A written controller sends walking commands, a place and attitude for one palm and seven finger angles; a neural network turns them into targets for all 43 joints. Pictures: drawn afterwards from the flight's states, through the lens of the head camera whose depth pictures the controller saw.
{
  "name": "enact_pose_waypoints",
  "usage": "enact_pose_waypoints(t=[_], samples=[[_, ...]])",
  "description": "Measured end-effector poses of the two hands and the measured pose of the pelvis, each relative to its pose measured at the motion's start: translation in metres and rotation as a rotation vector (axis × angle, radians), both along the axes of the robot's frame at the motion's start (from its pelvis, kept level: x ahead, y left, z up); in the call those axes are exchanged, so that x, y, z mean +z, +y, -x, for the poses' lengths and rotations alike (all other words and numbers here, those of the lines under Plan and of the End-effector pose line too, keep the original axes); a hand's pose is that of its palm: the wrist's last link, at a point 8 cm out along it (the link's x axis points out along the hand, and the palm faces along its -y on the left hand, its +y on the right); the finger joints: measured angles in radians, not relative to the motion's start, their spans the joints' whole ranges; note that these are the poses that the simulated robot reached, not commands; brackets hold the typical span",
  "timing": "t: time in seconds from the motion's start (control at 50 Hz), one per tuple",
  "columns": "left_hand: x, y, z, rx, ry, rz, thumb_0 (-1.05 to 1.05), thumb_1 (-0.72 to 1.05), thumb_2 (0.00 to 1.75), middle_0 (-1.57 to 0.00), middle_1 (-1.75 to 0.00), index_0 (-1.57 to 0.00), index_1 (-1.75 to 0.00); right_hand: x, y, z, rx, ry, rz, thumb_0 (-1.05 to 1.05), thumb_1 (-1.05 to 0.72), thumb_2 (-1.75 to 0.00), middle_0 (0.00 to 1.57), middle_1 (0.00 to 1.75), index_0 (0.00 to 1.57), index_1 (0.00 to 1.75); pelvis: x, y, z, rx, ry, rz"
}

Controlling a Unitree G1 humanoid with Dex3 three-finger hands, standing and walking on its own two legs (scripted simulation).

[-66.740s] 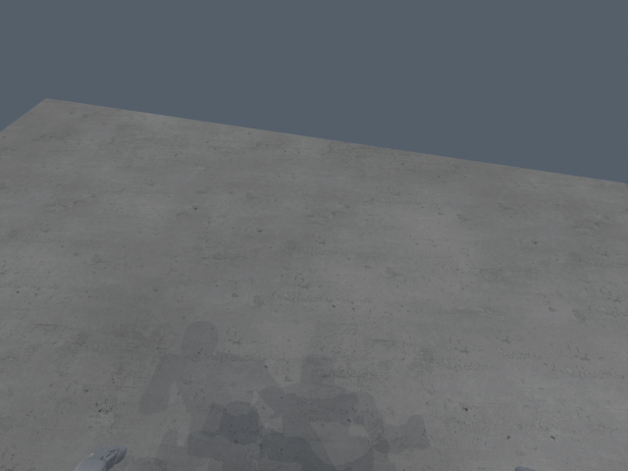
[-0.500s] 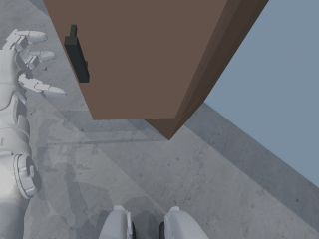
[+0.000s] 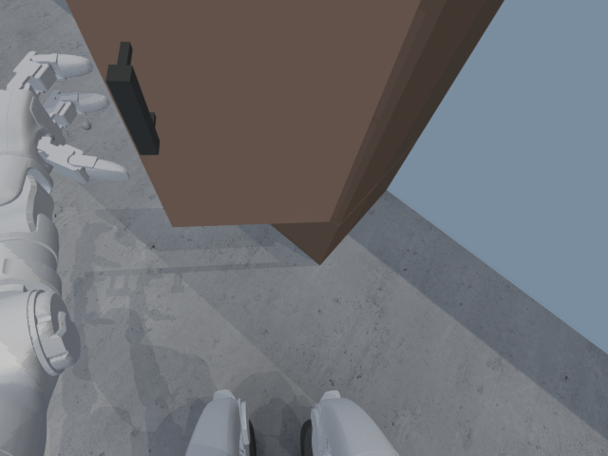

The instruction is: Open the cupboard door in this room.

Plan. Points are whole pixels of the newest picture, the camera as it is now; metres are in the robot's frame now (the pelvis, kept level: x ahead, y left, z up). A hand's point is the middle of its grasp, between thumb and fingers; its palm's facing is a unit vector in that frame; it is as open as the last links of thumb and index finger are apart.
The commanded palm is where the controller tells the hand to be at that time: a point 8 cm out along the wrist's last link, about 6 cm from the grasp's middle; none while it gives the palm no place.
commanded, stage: slide the fingers in behind the handle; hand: left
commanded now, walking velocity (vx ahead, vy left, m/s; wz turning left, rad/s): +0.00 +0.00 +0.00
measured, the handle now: (138, 102) +0.55 +0.18 +0.07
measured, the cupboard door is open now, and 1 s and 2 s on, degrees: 45 45 44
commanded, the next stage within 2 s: close the thumb around the handle in 1.40 s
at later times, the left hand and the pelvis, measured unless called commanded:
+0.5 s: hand (99, 129) +0.50 +0.22 +0.07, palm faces +0.05 -1.00 +0.01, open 14.2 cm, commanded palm +0.49 +0.23 +0.07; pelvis +0.00 +0.00 +0.00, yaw +1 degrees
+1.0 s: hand (109, 129) +0.50 +0.21 +0.07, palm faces +0.09 -1.00 +0.01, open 14.7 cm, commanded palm +0.49 +0.19 +0.07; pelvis +0.00 +0.00 +0.00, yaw +3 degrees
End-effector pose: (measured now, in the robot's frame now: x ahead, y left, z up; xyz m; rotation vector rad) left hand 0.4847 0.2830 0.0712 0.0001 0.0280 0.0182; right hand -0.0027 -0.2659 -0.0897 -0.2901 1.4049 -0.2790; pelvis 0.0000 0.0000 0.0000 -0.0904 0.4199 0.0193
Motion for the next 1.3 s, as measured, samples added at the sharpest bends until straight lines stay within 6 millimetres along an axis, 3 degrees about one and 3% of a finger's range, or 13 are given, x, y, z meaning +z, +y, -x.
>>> enact_pose_waypoints(t=[0.86, 1.3], samples=[[-0.004, -0.019, 0.005, 0.057, -0.007, 0.005, -0.01, -0.5, 0.3, -0.26, -1.21, -0.2, -1.2, -0.007, 0.006, -0.017, 0.066, 0.011, -0.036, 0.0, -0.91, -0.9, 0.21, 0.3, 0.2, 0.3, 0.0, 0.002, -0.002, 0.046, 0.001, 0.006], [-0.003, -0.04, 0.014, 0.082, -0.012, -0.007, -0.01, -0.5, 0.3, -0.3, -1.2, 0.0, -1.1, -0.012, 0.012, -0.024, 0.091, -0.005, -0.076, 0.0, -0.91, -0.9, 0.21, 0.3, 0.2, 0.3, 0.001, 0.004, -0.001, 0.062, -0.011, 0.004]])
